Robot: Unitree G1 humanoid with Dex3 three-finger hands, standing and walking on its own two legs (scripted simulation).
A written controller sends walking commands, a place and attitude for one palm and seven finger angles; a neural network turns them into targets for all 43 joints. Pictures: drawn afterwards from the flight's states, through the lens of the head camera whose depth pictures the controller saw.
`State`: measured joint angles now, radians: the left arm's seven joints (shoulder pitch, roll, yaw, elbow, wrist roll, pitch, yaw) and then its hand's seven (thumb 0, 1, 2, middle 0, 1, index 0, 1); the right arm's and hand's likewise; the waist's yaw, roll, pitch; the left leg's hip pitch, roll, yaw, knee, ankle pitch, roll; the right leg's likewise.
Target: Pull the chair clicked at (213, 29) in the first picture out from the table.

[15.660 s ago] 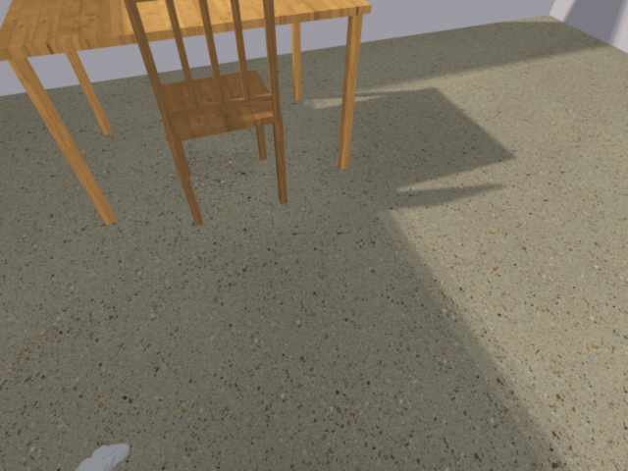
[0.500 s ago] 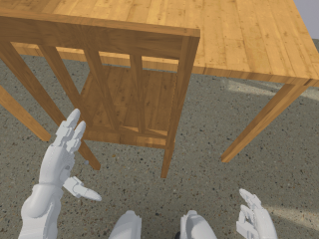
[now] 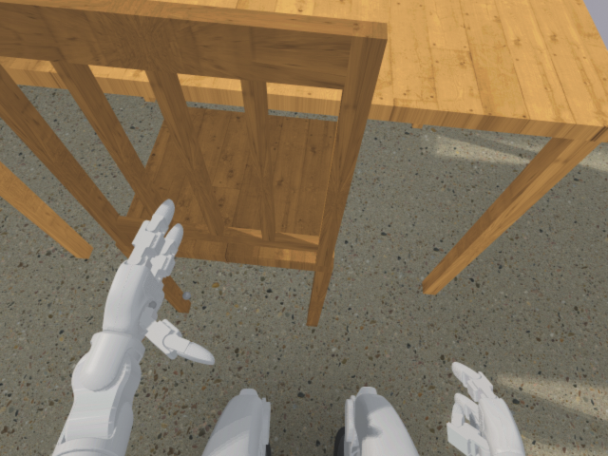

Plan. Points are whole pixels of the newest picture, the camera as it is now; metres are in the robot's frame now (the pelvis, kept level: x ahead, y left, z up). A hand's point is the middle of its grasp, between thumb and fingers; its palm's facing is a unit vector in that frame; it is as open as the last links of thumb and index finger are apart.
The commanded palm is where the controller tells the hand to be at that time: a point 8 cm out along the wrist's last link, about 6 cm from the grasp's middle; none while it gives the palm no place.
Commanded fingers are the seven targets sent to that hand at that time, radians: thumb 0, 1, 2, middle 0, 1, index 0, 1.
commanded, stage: aim the fingers beside a spindle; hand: left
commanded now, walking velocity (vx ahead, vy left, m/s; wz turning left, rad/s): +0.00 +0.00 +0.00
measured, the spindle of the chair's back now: (196, 171) +0.47 +0.16 +0.05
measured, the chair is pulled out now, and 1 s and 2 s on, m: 0.00 0.00 0.00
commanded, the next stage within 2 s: none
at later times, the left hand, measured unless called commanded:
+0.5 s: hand (172, 276) +0.32 +0.17 +0.04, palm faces -0.07 -0.99 -0.07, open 16.9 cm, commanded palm +0.30 +0.22 +0.02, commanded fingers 0.00 -0.50 0.30 -0.06 -0.08 -0.06 -0.08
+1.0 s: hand (185, 295) +0.31 +0.16 +0.00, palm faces -0.13 -0.99 -0.01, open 16.9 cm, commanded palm +0.30 +0.22 +0.03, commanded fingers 0.00 -0.50 0.30 -0.06 -0.08 -0.06 -0.08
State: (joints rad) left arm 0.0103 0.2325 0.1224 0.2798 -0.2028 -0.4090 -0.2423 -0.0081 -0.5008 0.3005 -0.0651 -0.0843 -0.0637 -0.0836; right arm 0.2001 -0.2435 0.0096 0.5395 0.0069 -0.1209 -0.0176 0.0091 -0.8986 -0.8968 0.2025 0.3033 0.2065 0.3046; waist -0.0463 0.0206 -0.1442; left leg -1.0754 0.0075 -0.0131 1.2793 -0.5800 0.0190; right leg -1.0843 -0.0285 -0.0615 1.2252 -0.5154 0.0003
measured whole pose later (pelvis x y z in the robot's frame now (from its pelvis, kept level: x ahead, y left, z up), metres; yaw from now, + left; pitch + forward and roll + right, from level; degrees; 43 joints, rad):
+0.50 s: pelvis +0.00 +0.00 +0.00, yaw +0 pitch +22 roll -2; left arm -0.03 0.26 0.15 0.27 -0.20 -0.45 -0.22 -0.01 -0.50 0.30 -0.07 -0.08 -0.07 -0.08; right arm 0.20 -0.25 0.01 0.55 0.01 -0.11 -0.02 0.01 -0.90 -0.90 0.20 0.30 0.21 0.30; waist -0.04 0.02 -0.16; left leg -1.07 0.01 -0.02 1.27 -0.58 0.02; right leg -1.08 -0.03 -0.07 1.21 -0.51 0.00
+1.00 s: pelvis +0.01 +0.00 +0.00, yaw +0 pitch +22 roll -3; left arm 0.04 0.24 0.12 0.24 -0.22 -0.37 -0.26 -0.01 -0.50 0.30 -0.06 -0.08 -0.06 -0.08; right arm 0.20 -0.24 0.00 0.52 0.01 -0.11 -0.02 0.01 -0.90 -0.90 0.20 0.30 0.21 0.30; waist -0.05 0.02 -0.13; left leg -1.08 0.01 -0.02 1.28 -0.59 0.02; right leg -1.08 -0.02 -0.06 1.22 -0.52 0.00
